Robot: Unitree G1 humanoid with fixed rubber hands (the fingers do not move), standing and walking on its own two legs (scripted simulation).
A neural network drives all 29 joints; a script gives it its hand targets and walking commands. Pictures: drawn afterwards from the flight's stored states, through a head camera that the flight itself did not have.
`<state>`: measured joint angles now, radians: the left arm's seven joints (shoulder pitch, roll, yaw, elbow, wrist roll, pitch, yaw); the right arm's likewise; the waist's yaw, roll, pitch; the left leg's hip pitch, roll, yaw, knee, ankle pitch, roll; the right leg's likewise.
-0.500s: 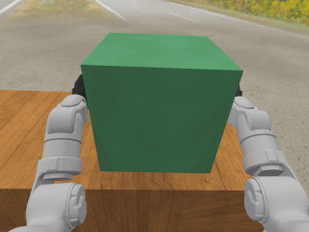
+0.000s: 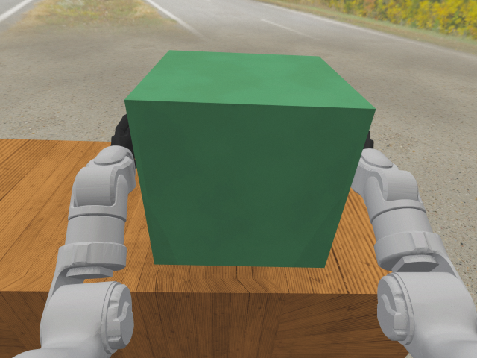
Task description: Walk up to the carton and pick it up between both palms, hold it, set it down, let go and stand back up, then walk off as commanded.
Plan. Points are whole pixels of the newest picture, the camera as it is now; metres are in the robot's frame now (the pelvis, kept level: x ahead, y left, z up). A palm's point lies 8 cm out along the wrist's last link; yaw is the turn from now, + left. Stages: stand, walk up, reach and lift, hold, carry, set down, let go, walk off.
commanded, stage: hold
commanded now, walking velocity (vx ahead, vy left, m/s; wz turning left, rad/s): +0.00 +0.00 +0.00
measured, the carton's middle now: (242, 153) +0.42 +0.02 +0.20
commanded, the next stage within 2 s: none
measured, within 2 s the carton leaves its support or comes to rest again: neither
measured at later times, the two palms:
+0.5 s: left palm (124, 155) +0.36 +0.21 +0.23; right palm (358, 157) +0.38 -0.18 +0.23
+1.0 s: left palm (124, 155) +0.36 +0.21 +0.23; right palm (358, 157) +0.38 -0.18 +0.23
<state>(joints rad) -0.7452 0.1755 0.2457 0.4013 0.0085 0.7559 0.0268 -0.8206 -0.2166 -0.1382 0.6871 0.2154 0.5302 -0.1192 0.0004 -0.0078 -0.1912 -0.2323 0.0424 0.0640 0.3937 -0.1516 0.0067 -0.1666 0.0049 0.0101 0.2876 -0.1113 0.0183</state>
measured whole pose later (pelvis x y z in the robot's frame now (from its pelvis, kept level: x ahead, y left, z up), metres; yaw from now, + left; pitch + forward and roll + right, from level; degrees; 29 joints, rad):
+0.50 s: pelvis +0.00 +0.00 +0.00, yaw +0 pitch -1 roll -1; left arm -0.75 0.18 0.25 0.40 0.01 0.76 0.03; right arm -0.82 -0.22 -0.14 0.69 0.22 0.53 -0.12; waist 0.00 -0.01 -0.19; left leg -0.23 0.04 0.06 0.39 -0.15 0.01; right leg -0.17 0.00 0.01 0.29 -0.11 0.02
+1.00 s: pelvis +0.00 +0.00 +0.00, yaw +0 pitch -1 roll -1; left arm -0.75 0.18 0.25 0.40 0.01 0.76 0.03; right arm -0.82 -0.22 -0.14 0.69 0.22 0.53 -0.12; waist 0.00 -0.01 -0.19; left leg -0.23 0.04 0.06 0.39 -0.15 0.01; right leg -0.17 0.00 0.01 0.29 -0.11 0.02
